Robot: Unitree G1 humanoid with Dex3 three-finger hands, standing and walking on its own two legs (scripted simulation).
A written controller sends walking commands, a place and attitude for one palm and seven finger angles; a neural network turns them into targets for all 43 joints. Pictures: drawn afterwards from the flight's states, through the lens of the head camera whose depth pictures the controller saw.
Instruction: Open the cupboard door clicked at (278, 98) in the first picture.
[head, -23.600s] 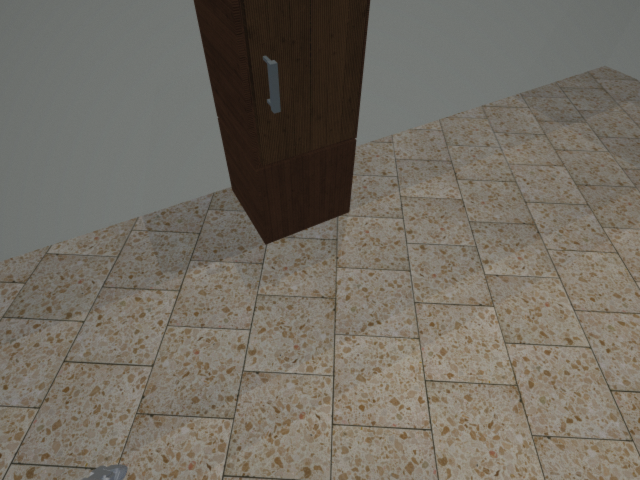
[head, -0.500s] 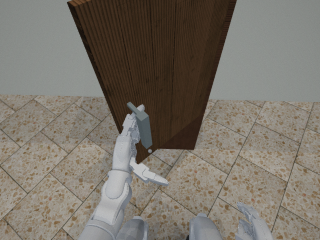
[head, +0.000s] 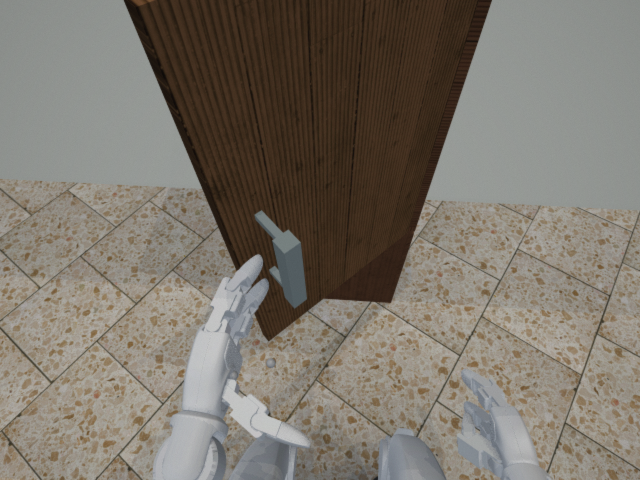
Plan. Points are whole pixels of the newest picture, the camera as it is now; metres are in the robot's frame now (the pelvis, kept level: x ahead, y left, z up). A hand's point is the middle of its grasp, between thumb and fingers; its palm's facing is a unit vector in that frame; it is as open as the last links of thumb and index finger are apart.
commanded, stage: slide the hand sideways off the handle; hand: left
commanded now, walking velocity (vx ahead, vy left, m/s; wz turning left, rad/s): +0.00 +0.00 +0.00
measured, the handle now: (281, 261) +0.37 +0.08 +0.05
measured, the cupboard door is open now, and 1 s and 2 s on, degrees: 44 44 44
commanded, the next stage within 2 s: draw the hand back to the body in 0.38 s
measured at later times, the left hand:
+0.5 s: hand (228, 395) +0.21 +0.11 +0.04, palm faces -0.06 -1.00 -0.02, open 16.3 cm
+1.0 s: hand (134, 380) +0.20 +0.17 +0.13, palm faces -0.03 -1.00 -0.07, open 16.2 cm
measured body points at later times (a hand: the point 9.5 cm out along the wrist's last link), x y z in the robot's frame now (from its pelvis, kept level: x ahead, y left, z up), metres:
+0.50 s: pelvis -0.01 -0.01 -0.01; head +0.08 -0.01 +0.43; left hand +0.21 +0.17 +0.05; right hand +0.19 -0.24 -0.09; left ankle -0.01 +0.12 -0.63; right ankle +0.03 -0.12 -0.63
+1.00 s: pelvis +0.01 +0.01 +0.04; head +0.04 +0.01 +0.49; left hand +0.20 +0.23 +0.14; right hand +0.19 -0.22 -0.02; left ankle -0.01 +0.12 -0.63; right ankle +0.03 -0.12 -0.63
